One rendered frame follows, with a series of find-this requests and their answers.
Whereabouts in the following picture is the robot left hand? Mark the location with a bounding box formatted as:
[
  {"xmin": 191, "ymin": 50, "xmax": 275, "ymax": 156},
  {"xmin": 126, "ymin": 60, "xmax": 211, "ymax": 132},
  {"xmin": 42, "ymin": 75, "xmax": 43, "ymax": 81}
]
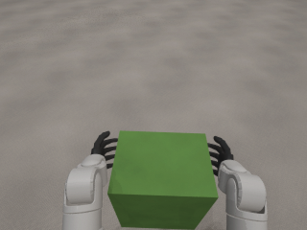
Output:
[{"xmin": 91, "ymin": 131, "xmax": 118, "ymax": 169}]

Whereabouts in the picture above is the robot right hand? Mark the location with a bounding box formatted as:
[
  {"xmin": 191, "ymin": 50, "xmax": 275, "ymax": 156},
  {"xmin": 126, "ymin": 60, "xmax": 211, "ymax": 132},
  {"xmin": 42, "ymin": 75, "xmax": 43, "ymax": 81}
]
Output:
[{"xmin": 207, "ymin": 136, "xmax": 234, "ymax": 176}]

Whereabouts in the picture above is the robot left forearm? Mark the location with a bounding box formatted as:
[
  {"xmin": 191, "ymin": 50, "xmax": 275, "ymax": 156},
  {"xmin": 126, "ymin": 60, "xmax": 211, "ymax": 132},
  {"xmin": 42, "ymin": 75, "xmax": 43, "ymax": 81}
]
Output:
[{"xmin": 61, "ymin": 153, "xmax": 108, "ymax": 230}]

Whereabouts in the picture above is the robot right forearm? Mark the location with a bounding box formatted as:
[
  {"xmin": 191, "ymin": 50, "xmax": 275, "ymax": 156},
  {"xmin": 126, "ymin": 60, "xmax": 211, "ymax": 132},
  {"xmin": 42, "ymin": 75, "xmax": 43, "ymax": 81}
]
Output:
[{"xmin": 218, "ymin": 159, "xmax": 268, "ymax": 230}]

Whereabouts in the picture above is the carton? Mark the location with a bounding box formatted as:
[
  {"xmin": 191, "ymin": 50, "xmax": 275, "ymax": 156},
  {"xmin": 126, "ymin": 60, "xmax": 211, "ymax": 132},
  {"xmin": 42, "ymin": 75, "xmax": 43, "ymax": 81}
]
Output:
[{"xmin": 107, "ymin": 130, "xmax": 219, "ymax": 230}]

